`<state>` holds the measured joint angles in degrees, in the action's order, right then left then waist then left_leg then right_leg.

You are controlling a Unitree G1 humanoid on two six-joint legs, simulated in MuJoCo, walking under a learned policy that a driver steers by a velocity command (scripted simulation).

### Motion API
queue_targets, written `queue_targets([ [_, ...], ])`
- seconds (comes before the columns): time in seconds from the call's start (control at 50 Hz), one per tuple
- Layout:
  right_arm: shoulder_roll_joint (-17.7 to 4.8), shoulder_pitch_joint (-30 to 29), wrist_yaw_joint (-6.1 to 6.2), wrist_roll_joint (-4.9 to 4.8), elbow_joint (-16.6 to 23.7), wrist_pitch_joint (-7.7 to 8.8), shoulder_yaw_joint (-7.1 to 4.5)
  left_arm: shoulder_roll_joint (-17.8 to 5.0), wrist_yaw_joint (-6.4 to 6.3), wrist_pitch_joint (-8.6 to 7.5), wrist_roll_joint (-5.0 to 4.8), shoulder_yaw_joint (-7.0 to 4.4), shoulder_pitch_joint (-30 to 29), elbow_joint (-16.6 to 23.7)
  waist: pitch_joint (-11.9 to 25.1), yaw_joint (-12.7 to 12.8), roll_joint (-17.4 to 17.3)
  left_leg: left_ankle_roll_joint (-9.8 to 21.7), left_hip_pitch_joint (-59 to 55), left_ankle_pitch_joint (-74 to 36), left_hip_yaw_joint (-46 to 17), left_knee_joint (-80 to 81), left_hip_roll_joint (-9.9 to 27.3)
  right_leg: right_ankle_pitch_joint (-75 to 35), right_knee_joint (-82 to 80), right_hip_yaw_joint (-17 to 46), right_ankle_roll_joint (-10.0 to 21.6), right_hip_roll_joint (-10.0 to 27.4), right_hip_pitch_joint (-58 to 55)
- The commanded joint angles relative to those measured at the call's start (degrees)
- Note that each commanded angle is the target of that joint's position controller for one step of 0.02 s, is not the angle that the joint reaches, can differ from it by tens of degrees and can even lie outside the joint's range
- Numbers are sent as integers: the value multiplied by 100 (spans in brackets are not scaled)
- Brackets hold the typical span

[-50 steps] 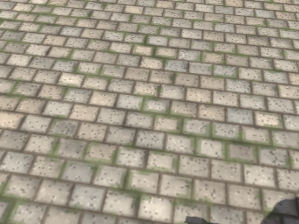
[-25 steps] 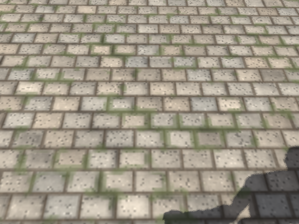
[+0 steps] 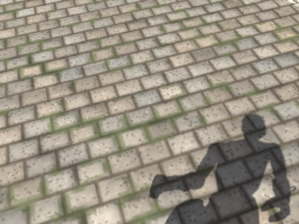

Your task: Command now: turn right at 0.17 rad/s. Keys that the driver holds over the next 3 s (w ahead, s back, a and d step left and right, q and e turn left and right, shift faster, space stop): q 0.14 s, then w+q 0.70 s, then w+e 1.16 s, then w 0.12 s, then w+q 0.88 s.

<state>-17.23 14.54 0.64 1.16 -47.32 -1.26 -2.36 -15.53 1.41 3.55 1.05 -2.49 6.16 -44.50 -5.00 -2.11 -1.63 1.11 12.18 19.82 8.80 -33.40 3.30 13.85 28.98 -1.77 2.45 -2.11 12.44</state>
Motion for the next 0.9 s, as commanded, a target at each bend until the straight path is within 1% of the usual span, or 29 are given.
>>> queue_targets([
  [0.02,-64,89,31,-33,362,-96,44,-1076,-176,-229,-5,-135,592,164,999,339,1398,-15,902,1535,-633,-1278,-123,-3044,-1305,2385,1120,2519,-910],
  [0.04,-281,124,36,-48,210,-176,0,-597,-199,-268,-21,6,469,88,773,270,776,-54,702,1449,-1048,-1459,18,-3081,-1235,1841,1266,2237,-790],
  [0.06,-225,125,5,-102,115,-193,15,-365,-243,-287,5,111,141,66,498,168,927,-68,661,1193,-1180,-1395,-27,-2546,-1371,1486,1143,1977,-494],
  [0.08,-360,171,-11,-109,-13,-180,-31,-331,-287,-277,59,143,-131,68,279,71,885,-97,647,861,-1255,-1327,-81,-2296,-1447,1130,878,1639,-408],
  [0.1,-525,204,-30,-40,-89,-176,-103,-479,-355,-285,35,118,-163,42,243,71,1033,-122,721,634,-1187,-1461,-199,-2706,-1356,879,769,1485,-516],
  [0.12,-591,350,-46,-6,-187,-164,-141,-627,-375,-271,8,78,-49,-10,346,82,998,-165,816,588,-1157,-1763,-321,-3369,-1171,685,772,1435,-727],
  [0.14,-581,409,-57,-15,-230,-164,-162,-698,-377,-257,-38,50,78,-38,463,107,833,-203,893,597,-1158,-2037,-370,-3635,-1080,590,811,1507,-866],
  [0.16,-535,446,-68,-22,-249,-167,-164,-753,-360,-246,-46,13,259,-66,602,177,751,-229,1012,576,-1100,-2245,-351,-2775,-1240,607,850,1569,-1000],
  [0.18,-515,346,-92,-3,-224,-178,-176,-781,-342,-240,-27,-23,410,-101,525,278,759,-235,1293,513,-1052,-2394,-304,-1314,-1519,744,878,1626,-1071],
  [0.2,-517,153,-133,26,-156,-189,-195,-746,-333,-243,-1,-36,497,-129,332,369,816,-239,1613,406,-1045,-2434,-234,108,-1837,916,881,1662,-1079],
  [0.22,-525,-37,-186,48,-68,-193,-218,-723,-333,-264,18,-46,535,-152,112,413,919,-247,1918,291,-1037,-2410,-190,980,-2107,1073,867,1707,-1091],
  [0.26,-462,-257,-269,63,35,-159,-242,-692,-341,-366,38,-78,667,-218,-119,441,834,-248,2321,78,-1045,-2290,-121,1391,-2366,1145,884,1809,-1253],
  [0.32,-270,-317,-327,72,93,-86,-237,-659,-329,-560,66,-126,848,-304,-29,409,595,-198,2532,-107,-1020,-2052,-37,1135,-2410,940,948,1929,-1532],
  [0.38,-191,-508,-406,74,242,-59,-229,-667,-282,-679,69,-166,950,-346,1,411,632,-118,2519,-268,-920,-1687,49,1095,-2435,654,955,2002,-1473],
  [0.48,-139,-1031,-550,57,592,-31,-181,-846,-201,-781,104,-254,1149,-402,-114,468,683,98,2116,-360,-682,-931,129,913,-2327,81,856,2094,-1113],
  [0.56,-223,-1196,-565,83,786,9,-175,-1024,-161,-758,111,-315,1244,-427,-122,449,728,392,1492,-90,-286,-496,-21,316,-1903,-360,697,2116,-895],
  [0.58,-246,-1021,-546,102,772,30,-185,-1092,-154,-727,91,-332,1217,-427,-54,331,705,486,1130,6,-165,-311,-158,-273,-1527,-540,630,2104,-789],
  [0.6,-269,-522,-506,138,634,74,-220,-1125,-151,-696,43,-332,1131,-410,183,38,520,591,324,-154,-46,36,-413,-1224,-668,-893,510,1950,-511],
  [0.62,-477,379,-424,173,298,137,-341,-1012,-131,-676,44,-280,1165,-381,770,-320,0,734,-867,-103,-117,335,-693,-2039,870,-1298,336,1580,-107],
  [0.64,-1194,1345,-283,182,154,187,-550,-653,-88,-664,42,-150,1021,-42,1319,-751,-1333,1237,-2151,1745,-2453,1344,654,-880,3137,-1600,-81,975,1484],
  [0.66,-1578,1185,-251,11,265,215,-564,-493,-27,-720,179,-122,623,311,1283,-515,-1627,1616,-2463,2170,-5228,2448,1620,1736,4222,-413,-247,175,3133],
  [0.68,-1378,952,-233,-28,274,190,-512,-779,8,-735,174,-165,424,319,785,-470,-700,1655,-2222,1464,-4620,2340,1654,1353,4513,175,-173,529,3574],
  [0.7,-1117,693,-204,-26,305,196,-435,-742,50,-785,73,-146,543,241,442,-210,-339,1522,-1707,460,-3845,2130,1432,702,4260,224,-117,760,3362],
  [0.72,-871,403,-188,-38,365,223,-366,-698,53,-806,56,-141,720,121,237,48,-69,1310,-1210,-529,-3206,2101,1074,333,3795,249,-114,912,2966],
  [0.76,-676,69,-160,-78,465,342,-282,-670,50,-667,206,-124,996,-25,392,298,-223,1147,-867,-1847,-2521,2122,600,-24,3509,198,-248,936,2389],
  [0.78,-666,148,-163,-113,439,410,-272,-649,55,-591,227,-126,1000,-11,472,333,-199,1187,-831,-2395,-2415,2101,522,-95,3514,158,-322,873,2328],
  [0.8,-692,258,-167,-145,385,457,-278,-611,56,-532,222,-123,936,26,481,359,-149,1215,-805,-2683,-2324,2108,458,-172,3443,134,-388,834,2378],
  [0.84,-731,535,-151,-146,290,488,-293,-534,57,-474,199,-105,568,164,363,274,-117,1226,-786,-2779,-2298,2175,387,-402,3178,91,-482,785,2643],
  [0.9,-527,919,-114,-124,93,522,-217,-421,97,-488,173,-53,14,293,169,77,-193,1070,-1074,-3298,-2041,2326,356,-938,2417,-84,-466,761,2985],
])
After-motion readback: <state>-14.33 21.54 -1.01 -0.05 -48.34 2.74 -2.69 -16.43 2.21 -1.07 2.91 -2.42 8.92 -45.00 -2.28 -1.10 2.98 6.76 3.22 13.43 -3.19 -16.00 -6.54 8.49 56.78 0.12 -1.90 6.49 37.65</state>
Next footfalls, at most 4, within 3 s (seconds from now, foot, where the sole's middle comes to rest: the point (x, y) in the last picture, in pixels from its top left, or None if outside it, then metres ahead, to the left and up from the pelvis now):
0.62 left None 0.16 0.18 -0.77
1.14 right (109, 206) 0.54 0.21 -0.77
1.68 left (64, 159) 0.78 0.45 -0.77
2.20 right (114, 118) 1.03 0.21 -0.77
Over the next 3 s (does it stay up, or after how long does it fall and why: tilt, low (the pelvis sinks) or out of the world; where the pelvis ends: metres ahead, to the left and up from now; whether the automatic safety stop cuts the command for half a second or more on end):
stays up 1.31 0.33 0.01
